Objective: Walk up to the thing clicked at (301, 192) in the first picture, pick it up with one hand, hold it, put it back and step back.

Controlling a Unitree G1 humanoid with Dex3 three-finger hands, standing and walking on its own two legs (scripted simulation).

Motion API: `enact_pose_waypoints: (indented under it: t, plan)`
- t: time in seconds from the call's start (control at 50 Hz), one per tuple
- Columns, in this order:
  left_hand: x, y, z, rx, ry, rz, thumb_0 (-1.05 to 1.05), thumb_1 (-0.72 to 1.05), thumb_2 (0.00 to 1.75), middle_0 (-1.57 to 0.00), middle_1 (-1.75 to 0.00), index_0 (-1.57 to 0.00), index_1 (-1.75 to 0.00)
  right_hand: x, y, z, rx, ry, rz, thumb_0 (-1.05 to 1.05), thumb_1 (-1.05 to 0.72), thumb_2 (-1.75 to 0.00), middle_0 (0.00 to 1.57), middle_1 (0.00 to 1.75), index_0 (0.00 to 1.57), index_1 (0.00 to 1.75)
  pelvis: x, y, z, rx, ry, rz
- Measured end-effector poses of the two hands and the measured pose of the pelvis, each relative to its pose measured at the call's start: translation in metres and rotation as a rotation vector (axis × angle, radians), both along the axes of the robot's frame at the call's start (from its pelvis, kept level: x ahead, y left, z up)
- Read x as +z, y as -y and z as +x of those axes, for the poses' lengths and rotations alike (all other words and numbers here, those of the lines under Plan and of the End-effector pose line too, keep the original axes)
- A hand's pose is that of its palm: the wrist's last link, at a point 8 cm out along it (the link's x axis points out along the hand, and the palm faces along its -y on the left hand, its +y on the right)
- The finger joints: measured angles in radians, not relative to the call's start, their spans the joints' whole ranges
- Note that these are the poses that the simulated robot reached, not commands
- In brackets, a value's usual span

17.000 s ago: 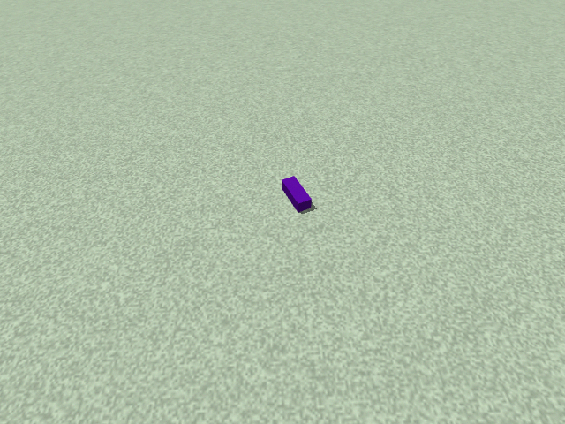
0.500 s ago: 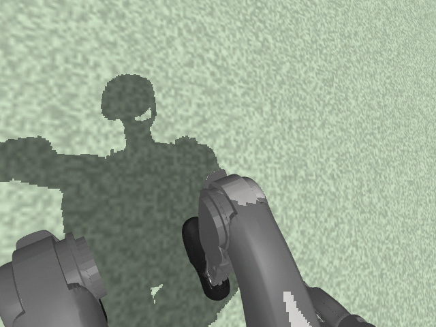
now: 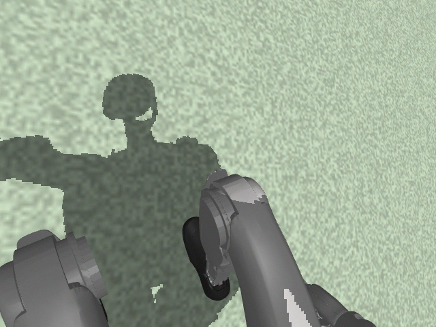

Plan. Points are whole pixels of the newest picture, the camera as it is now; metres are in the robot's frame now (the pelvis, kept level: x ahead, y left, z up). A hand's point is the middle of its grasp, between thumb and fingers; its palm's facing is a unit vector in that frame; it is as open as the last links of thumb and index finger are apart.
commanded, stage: settle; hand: left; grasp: from above
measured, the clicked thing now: out of the picture +0.46 +0.36 -0.27
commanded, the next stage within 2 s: lift in 0.84 s
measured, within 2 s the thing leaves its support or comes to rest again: leaves its support in 0.26 s
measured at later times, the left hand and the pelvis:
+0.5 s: hand out of the picture +0.44 +0.37 -0.18, palm faces -0.41 -0.11 -0.90, open 9.9 cm; pelvis +0.00 +0.00 +0.02, yaw +2 degrees
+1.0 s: hand out of the picture +0.43 +0.37 -0.11, palm faces -0.47 -0.09 -0.88, open 9.9 cm; pelvis -0.01 +0.00 +0.04, yaw +5 degrees
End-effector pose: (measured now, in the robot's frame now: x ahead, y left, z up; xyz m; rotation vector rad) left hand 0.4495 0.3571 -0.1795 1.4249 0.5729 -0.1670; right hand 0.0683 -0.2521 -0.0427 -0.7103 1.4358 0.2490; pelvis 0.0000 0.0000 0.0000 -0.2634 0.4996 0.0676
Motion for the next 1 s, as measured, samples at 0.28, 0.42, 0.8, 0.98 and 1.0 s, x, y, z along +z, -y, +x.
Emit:
enact_pose_waypoints:
  t: [0.28, 0.42, 0.8, 0.98, 1.0]
  plan:
    - [0.01, -0.008, -0.007, 0.001, -0.011, 0.012, 0.0, 0.0, 0.48, -0.67, -0.59, -0.72, -0.55, 0.006, 0.012, 0.0, -0.043, -0.009, -0.026, 0.0, -0.91, -0.9, 0.2, 0.3, 0.2, 0.3, 0.005, 0.001, 0.002, 0.01, -0.027, 0.003]
    - [0.039, -0.014, -0.007, -0.028, 0.035, 0.027, 0.0, -0.01, 0.46, -0.7, -0.57, -0.75, -0.52, 0.008, 0.018, 0.012, -0.082, 0.029, -0.023, 0.0, -0.9, -0.89, 0.2, 0.3, 0.2, 0.3, 0.01, 0.001, 0.003, 0.022, -0.059, 0.01]
    - [0.11, -0.012, -0.01, -0.049, -0.048, 0.039, -0.01, -0.01, 0.45, -0.72, -0.54, -0.77, -0.48, 0.005, 0.011, 0.025, -0.168, 0.101, 0.036, 0.0, -0.9, -0.89, 0.2, 0.3, 0.2, 0.3, 0.036, 0.003, -0.007, 0.055, -0.09, 0.048]
    - [0.122, -0.012, -0.009, -0.066, -0.02, 0.038, -0.01, 0.0, 0.45, -0.71, -0.54, -0.76, -0.49, 0.011, 0.02, -0.002, -0.209, 0.062, -0.019, 0.0, -0.9, -0.89, 0.2, 0.3, 0.2, 0.3, 0.038, 0.004, -0.012, 0.056, -0.086, 0.052]
    - [0.123, -0.012, -0.008, -0.067, -0.018, 0.041, -0.01, 0.0, 0.45, -0.71, -0.54, -0.76, -0.49, 0.012, 0.021, -0.005, -0.215, 0.057, -0.024, 0.0, -0.9, -0.89, 0.2, 0.3, 0.2, 0.3, 0.038, 0.004, -0.012, 0.056, -0.088, 0.052]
